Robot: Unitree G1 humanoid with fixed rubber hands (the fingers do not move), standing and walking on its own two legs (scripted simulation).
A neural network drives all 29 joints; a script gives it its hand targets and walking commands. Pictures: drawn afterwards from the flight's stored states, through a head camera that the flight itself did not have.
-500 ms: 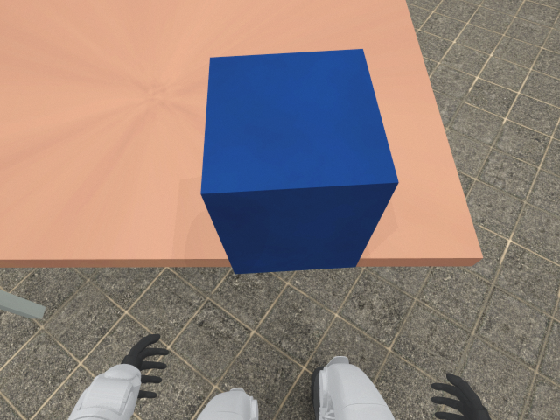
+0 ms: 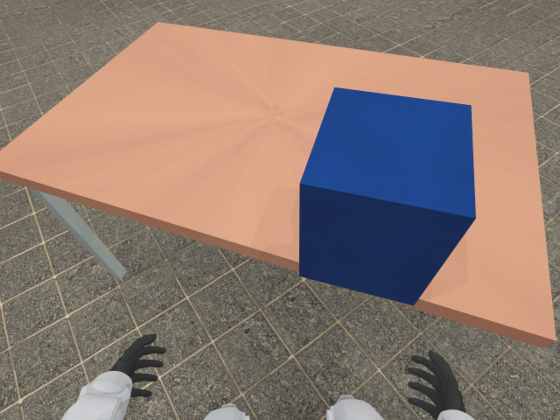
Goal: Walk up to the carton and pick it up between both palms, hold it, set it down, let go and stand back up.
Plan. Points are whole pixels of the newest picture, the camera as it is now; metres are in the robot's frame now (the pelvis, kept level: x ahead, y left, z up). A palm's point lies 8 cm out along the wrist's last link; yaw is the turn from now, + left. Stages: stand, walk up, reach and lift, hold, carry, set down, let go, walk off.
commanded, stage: reach and lift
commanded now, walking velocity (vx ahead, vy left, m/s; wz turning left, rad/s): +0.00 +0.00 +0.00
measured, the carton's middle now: (375, 200) +0.44 -0.15 +0.03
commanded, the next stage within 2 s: none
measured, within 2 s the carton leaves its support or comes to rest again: neither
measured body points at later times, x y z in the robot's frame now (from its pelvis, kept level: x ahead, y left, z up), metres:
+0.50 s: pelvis +0.02 +0.01 +0.04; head +0.06 +0.03 +0.49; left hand +0.25 +0.19 -0.04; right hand +0.14 -0.24 -0.04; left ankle +0.04 +0.15 -0.70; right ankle +0.06 -0.12 -0.70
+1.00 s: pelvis +0.05 +0.02 +0.05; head +0.06 +0.03 +0.50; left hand +0.24 +0.20 -0.01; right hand +0.17 -0.23 +0.00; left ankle +0.04 +0.15 -0.70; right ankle +0.06 -0.12 -0.70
